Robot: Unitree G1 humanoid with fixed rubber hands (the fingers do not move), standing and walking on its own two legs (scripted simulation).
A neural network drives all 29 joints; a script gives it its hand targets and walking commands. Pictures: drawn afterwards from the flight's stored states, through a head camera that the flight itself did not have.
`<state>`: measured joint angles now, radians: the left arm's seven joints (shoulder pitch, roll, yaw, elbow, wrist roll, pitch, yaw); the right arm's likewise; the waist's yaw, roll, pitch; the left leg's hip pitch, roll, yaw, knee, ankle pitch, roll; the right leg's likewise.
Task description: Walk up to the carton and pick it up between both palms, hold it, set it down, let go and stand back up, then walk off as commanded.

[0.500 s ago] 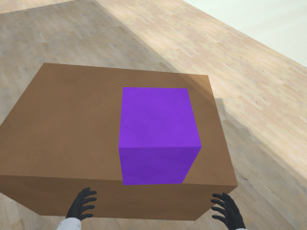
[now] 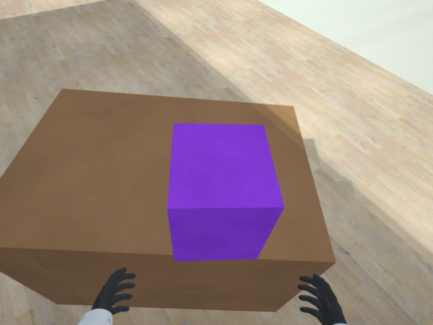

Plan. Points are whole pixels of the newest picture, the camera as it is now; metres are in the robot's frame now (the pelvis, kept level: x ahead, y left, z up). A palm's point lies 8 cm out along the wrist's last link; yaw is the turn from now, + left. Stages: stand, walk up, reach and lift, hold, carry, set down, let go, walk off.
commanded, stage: stand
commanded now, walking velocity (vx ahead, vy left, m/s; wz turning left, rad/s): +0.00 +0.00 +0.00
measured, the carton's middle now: (217, 195) +0.39 +0.01 -0.04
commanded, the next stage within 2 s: walk off in 1.48 s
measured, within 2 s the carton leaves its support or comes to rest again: neither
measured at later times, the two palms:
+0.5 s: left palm out of the picture +0.09 +0.28 -0.12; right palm out of the picture +0.09 -0.30 -0.10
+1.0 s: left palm out of the picture +0.06 +0.28 -0.12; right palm out of the picture +0.07 -0.29 -0.10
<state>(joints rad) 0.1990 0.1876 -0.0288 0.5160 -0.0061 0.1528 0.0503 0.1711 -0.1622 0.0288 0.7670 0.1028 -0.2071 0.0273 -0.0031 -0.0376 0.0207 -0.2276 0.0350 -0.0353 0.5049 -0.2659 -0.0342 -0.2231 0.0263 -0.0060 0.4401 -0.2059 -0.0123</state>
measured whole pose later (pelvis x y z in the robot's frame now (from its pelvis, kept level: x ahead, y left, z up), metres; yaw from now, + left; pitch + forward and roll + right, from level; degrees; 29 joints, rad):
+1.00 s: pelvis -0.01 -0.01 +0.00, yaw +0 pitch -2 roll -1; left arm 0.20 0.35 -0.01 0.99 0.03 -0.02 -0.01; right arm 0.22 -0.34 0.03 0.88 0.07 -0.02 0.02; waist 0.00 -0.01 0.02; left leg -0.22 0.03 -0.04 0.50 -0.26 -0.03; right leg -0.23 0.02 -0.01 0.47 -0.21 -0.01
